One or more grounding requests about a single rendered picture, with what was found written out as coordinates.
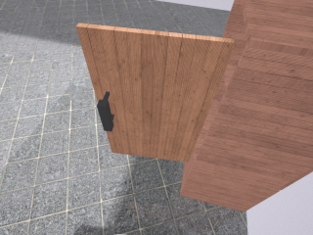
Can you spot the handle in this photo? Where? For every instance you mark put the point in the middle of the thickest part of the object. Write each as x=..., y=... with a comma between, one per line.
x=105, y=113

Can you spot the cupboard door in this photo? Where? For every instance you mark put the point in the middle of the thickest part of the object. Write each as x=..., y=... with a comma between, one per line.
x=162, y=85

